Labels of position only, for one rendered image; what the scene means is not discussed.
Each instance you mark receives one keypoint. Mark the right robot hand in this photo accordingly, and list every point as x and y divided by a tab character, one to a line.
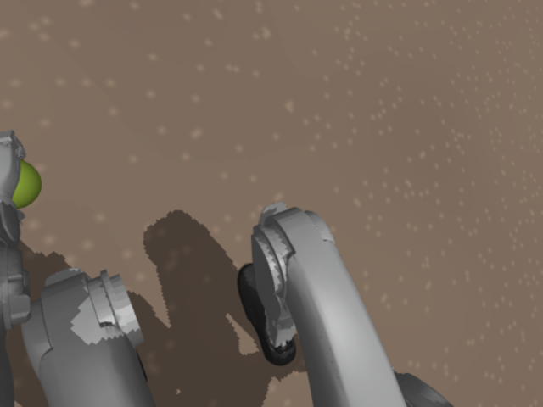
417	393

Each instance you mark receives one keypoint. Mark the ball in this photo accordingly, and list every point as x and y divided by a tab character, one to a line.
29	186

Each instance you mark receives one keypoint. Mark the left robot hand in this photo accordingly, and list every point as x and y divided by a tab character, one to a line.
11	152

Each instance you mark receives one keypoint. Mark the left robot arm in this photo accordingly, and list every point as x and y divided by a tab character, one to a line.
15	298

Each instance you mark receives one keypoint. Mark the right robot foot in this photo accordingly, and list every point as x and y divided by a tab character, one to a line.
255	312

